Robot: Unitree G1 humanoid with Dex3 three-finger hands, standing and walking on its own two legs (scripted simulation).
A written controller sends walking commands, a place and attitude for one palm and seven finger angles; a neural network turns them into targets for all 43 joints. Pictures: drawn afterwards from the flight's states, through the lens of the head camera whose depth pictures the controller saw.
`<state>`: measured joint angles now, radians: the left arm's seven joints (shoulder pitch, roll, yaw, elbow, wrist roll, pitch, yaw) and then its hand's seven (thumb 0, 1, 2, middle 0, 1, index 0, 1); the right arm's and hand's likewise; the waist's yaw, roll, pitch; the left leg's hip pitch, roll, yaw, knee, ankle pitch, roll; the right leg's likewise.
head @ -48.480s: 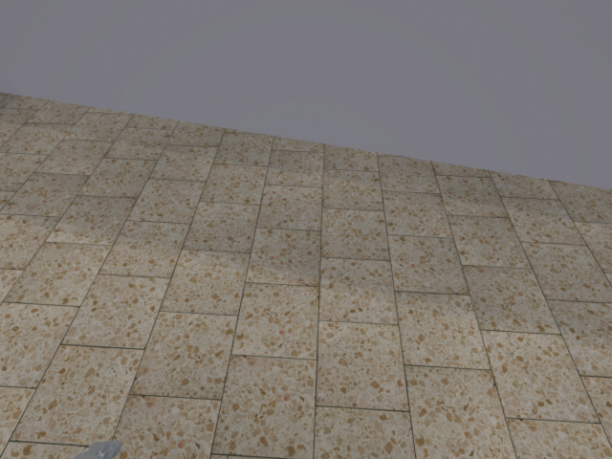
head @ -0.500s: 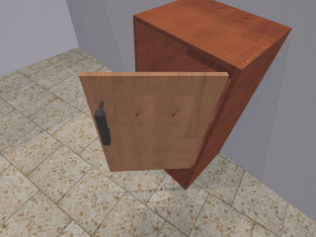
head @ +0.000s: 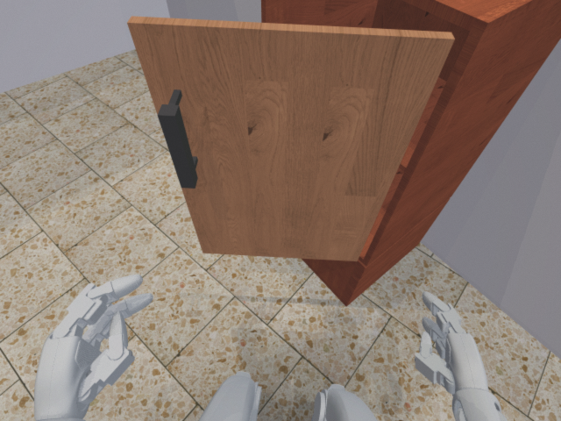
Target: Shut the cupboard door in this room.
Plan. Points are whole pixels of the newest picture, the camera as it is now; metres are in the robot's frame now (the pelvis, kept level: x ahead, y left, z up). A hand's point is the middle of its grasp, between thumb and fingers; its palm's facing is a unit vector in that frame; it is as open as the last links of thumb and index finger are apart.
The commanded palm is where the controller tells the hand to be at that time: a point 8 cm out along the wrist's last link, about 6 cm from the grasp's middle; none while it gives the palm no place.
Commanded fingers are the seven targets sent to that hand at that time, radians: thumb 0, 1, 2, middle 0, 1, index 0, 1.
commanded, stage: raise the hand and make a fist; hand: left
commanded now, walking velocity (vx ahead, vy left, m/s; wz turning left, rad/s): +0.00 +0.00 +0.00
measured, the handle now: (183, 141) +0.50 +0.22 +0.09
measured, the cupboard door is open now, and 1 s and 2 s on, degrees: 48 48 48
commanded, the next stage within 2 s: bring the fist close to the handle in 1.38 s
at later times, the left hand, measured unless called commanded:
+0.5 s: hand (133, 303) +0.23 +0.21 +0.07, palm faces +0.06 -1.00 -0.03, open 3.4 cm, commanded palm +0.21 +0.26 +0.08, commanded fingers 0.00 0.90 0.90 -1.15 -1.34 -1.15 -1.34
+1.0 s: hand (109, 273) +0.26 +0.24 +0.10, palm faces +0.07 -1.00 -0.04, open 3.1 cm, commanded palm +0.23 +0.29 +0.10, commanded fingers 0.00 0.90 0.90 -1.30 -1.50 -1.30 -1.50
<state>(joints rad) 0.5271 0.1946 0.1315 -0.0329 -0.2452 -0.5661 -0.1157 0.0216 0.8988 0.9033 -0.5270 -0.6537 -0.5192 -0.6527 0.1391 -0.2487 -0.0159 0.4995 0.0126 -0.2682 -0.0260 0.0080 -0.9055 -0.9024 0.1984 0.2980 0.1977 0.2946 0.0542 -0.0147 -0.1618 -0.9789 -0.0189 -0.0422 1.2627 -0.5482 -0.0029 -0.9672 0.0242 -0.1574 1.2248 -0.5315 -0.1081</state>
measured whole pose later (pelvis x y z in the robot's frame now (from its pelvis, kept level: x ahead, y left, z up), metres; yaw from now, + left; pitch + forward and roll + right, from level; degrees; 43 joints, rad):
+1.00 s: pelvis +0.03 +0.05 +0.03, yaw -1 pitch +14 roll -3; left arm 0.38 0.22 0.13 -0.08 -0.25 -0.36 -0.13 0.02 0.90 0.90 -1.30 -1.49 -1.29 -1.49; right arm 0.25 -0.23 0.04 0.48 0.01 -0.15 -0.05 0.01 -0.90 -0.90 0.20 0.30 0.20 0.30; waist 0.02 0.03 -0.15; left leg -0.82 -0.04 0.00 1.10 -0.52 0.07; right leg -0.80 0.01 -0.10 1.03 -0.47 -0.03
